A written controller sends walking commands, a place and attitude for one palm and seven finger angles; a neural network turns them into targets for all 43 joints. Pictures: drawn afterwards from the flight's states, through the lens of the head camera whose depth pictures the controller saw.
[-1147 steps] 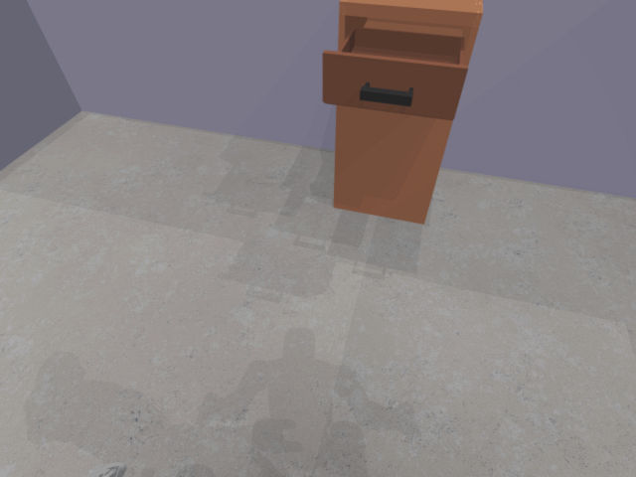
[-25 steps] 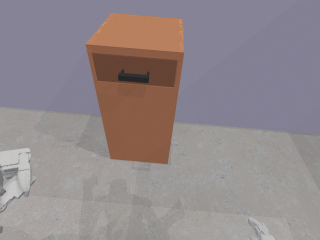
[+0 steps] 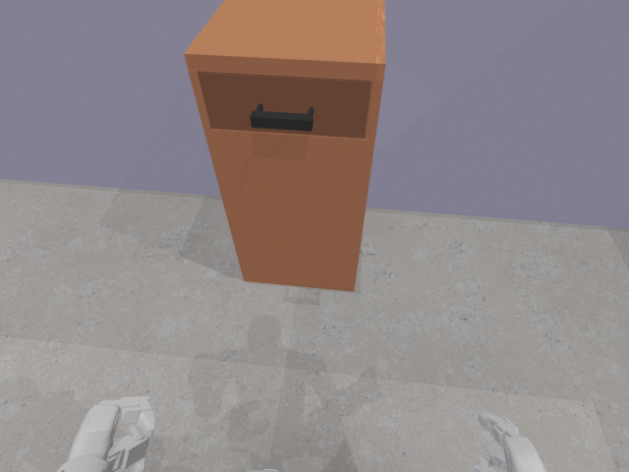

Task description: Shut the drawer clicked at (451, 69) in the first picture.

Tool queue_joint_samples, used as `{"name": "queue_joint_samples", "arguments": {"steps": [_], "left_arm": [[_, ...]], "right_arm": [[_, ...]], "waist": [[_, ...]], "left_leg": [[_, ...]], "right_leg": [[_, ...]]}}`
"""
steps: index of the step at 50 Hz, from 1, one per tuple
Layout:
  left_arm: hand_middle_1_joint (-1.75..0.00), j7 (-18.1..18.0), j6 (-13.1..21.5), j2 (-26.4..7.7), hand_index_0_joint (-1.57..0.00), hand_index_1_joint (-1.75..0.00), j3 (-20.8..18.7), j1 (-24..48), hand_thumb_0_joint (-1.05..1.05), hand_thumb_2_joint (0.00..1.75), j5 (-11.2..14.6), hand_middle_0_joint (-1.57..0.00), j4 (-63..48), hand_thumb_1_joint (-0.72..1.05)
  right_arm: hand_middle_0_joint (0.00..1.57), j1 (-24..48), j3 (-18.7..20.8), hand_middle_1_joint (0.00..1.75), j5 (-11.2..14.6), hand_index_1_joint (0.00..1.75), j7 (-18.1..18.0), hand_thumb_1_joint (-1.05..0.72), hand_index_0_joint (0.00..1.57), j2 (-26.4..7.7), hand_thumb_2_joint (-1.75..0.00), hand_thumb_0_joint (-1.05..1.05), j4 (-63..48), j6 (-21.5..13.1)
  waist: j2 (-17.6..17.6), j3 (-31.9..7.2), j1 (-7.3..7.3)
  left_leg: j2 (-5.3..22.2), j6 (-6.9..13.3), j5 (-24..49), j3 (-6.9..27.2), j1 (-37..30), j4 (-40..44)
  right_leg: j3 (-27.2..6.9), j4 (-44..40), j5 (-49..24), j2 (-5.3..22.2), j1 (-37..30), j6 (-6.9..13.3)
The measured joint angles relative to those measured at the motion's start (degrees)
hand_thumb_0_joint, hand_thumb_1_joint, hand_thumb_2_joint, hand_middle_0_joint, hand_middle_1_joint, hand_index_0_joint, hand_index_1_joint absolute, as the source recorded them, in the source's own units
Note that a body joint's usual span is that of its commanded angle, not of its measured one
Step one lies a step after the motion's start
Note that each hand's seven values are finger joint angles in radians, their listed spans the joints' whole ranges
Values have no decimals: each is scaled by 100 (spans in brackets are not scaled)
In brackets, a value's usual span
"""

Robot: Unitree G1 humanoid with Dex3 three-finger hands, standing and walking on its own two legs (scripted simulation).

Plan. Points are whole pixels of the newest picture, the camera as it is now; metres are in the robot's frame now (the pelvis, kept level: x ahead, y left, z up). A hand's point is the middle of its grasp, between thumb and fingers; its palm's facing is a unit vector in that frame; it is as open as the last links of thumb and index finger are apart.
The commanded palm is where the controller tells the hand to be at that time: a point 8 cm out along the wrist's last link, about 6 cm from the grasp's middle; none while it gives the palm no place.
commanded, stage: let the arm hang, fingers relaxed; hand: left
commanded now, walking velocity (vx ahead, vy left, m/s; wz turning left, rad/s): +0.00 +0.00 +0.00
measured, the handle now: (283, 115) +0.82 +0.11 +0.00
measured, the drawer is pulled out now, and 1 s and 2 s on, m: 0.00 0.00 0.00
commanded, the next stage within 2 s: look to check the result in 0.92 s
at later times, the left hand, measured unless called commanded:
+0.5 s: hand out of the picture -0.05 +0.18 -0.15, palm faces +0.05 -0.97 -0.24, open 6.3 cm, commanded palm none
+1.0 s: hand out of the picture +0.01 +0.13 -0.16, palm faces +0.07 -0.98 -0.16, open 7.3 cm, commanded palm none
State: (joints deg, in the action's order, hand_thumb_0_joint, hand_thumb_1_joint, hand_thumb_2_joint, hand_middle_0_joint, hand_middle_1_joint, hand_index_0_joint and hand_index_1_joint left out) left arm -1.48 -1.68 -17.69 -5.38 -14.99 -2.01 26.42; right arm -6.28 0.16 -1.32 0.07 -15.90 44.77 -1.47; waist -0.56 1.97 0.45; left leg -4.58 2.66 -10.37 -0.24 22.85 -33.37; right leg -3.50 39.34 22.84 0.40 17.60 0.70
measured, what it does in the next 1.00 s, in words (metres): stands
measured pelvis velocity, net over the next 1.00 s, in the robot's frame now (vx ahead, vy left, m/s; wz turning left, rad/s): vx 0.03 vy -0.02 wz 0.01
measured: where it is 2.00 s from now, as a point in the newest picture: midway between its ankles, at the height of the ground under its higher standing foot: outside the picture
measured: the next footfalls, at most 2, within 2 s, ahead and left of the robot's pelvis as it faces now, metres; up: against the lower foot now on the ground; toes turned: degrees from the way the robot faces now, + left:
none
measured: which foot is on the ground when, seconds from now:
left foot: down 0.00-1.00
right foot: down 0.00-1.00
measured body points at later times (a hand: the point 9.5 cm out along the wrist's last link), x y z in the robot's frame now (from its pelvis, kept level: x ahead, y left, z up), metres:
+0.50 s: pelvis +0.01 -0.01 +0.02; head +0.03 -0.01 +0.47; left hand -0.05 +0.23 -0.13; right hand +0.00 -0.22 -0.15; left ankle +0.08 +0.10 -0.72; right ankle -0.01 -0.12 -0.72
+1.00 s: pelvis +0.03 -0.02 +0.02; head +0.04 -0.03 +0.47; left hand +0.01 +0.18 -0.14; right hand +0.01 -0.22 -0.15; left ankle +0.08 +0.10 -0.72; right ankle -0.01 -0.12 -0.72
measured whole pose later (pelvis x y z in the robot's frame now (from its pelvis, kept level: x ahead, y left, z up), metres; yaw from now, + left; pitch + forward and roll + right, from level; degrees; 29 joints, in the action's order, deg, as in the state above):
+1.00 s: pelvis +0.03 -0.02 +0.02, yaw +1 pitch -2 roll +0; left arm -2.5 0.5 -5.5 -0.5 -18.2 -0.4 65.4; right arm -18.3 0.4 -0.6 -2.6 -5.6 65.0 0.5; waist 0.4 2.5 0.4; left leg -0.8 0.0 -10.3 2.2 14.5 -26.3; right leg -1.0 25.6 17.6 -2.8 6.4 2.3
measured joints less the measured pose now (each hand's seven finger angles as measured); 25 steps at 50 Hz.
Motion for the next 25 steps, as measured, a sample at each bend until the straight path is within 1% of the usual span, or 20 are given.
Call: {"name": "queue_joint_samples", "arguments": {"steps": [1,3,5,6,7,8,10,13,15,18,25], "left_arm": [[-147,32,-58,110,-126,-146,125,33,0,90,-14,-126,518,91],[-140,95,-174,384,-120,-140,389,-13,1,90,-20,-119,1387,91],[-133,87,-230,622,-113,-133,575,-129,1,90,-45,-112,2009,91],[-130,-35,-205,692,-110,-131,429,-168,1,89,69,-109,2239,91],[-127,-95,-164,676,-106,-128,321,-188,1,89,126,-105,2432,91],[-123,-84,-138,619,-102,-126,292,-201,1,89,120,-102,2616,90],[-115,-29,-112,520,-95,-118,310,-246,1,89,104,-94,2936,90],[-102,30,-50,449,-83,-105,361,-353,1,89,101,-83,3298,91],[-93,41,5,448,-76,-95,393,-442,1,89,106,-75,3487,91],[-80,28,62,496,-64,-81,434,-560,1,90,121,-64,3728,91],[-51,-34,105,747,-38,-51,502,-596,0,90,135,-38,3988,91]], "right_arm": [[20,-4,14,30,16,30,-4,-90,20,20,-89,1,66,51],[20,-136,64,30,27,30,-14,-90,20,66,-89,1,247,187],[20,-352,95,30,11,30,-27,-91,20,132,-89,1,483,296],[20,-484,105,30,9,30,-40,-91,20,177,-89,1,613,314],[20,-621,103,30,9,30,-57,-91,20,229,-89,1,756,317],[20,-741,92,30,-3,30,-76,-91,20,294,-89,1,913,325],[20,-958,62,30,-15,30,-107,-91,20,413,-89,1,1192,358],[20,-1174,24,30,11,30,-137,-91,20,563,-89,1,1490,380],[20,-1239,16,30,38,30,-141,-91,20,635,-89,1,1623,367],[20,-1249,22,30,66,30,-145,-91,20,708,-89,1,1754,331],[20,-1116,34,30,87,30,-164,-91,20,807,-89,1,1874,278]], "waist": [[-26,61,48],[-8,89,155],[-45,113,154],[-65,142,122],[-91,175,72],[-132,202,24],[-168,213,-54],[-135,217,-133],[-61,231,-139],[60,234,-111],[244,132,-47]], "left_leg": [[29,-34,-36,18,-7,-78],[102,-82,-250,162,-15,-200],[202,-107,-423,246,-28,-274],[258,-120,-266,292,-51,-237],[300,-130,-8,331,-81,-177],[309,-136,29,352,-107,-163],[302,-130,-43,374,-185,-28],[265,-110,88,354,-331,347],[254,-108,207,346,-425,561],[255,-116,290,319,-533,740],[271,-130,262,239,-680,803]], "right_leg": [[19,-44,-262,-30,-39,-14],[160,-148,-279,-115,-172,-10],[266,-357,-271,-204,-326,23],[319,-443,-291,-258,-390,36],[359,-499,-308,-301,-441,43],[378,-558,-328,-312,-492,44],[394,-747,-394,-305,-587,56],[389,-1056,-560,-240,-691,64],[378,-1238,-657,-219,-767,33],[347,-1387,-733,-209,-851,15],[265,-1384,-699,-210,-942,22]]}}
